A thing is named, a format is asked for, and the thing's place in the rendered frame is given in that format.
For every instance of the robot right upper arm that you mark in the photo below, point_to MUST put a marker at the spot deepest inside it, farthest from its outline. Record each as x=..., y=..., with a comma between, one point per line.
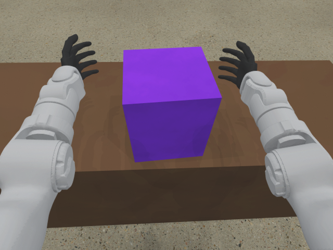
x=303, y=174

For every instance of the right robot forearm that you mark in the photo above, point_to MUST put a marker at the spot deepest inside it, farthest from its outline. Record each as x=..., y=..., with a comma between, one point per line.
x=273, y=115

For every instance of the left robot hand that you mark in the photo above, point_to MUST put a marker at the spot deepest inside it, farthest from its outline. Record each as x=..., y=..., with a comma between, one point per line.
x=69, y=57

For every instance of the right robot hand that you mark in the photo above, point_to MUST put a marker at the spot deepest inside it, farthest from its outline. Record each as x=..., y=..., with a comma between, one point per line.
x=245, y=64

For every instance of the left robot forearm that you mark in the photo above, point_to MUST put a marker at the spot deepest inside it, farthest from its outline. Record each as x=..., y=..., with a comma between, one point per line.
x=55, y=110

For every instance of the robot left upper arm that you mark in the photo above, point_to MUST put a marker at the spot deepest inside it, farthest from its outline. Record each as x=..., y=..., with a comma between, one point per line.
x=32, y=173

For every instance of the carton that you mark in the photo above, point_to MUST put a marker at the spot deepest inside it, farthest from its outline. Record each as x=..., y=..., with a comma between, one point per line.
x=170, y=101

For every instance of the pedestal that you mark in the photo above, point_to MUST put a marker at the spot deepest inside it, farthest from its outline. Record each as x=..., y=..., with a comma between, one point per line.
x=228, y=182

